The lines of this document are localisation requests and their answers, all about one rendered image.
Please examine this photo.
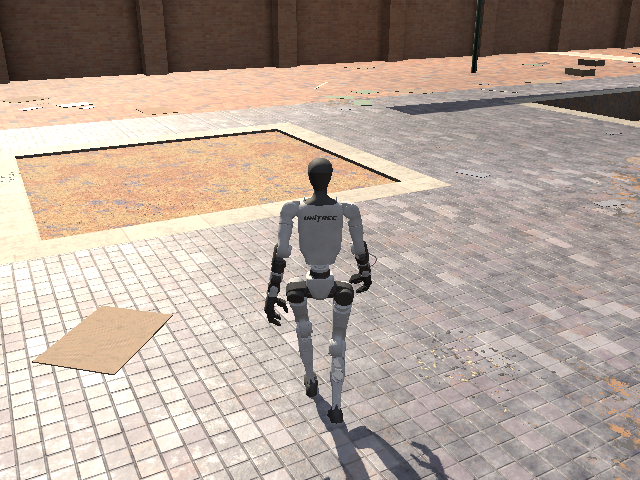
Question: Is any left robot thigh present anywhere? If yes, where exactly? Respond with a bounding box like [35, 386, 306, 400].
[286, 277, 313, 338]

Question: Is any robot left shin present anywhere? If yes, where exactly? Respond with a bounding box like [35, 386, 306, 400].
[296, 322, 315, 384]

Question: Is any right robot upper arm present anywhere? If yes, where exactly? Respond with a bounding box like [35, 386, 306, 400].
[341, 201, 366, 255]

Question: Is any right robot forearm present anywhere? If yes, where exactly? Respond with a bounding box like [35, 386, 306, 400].
[355, 240, 371, 277]

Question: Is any left robot hand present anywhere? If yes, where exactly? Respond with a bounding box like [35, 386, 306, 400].
[264, 295, 288, 326]

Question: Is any left robot upper arm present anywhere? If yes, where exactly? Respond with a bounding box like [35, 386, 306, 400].
[276, 201, 300, 258]

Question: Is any left robot forearm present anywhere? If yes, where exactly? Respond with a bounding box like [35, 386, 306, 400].
[266, 243, 286, 297]

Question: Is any right robot hand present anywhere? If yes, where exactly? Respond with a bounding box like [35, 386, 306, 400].
[349, 273, 372, 293]

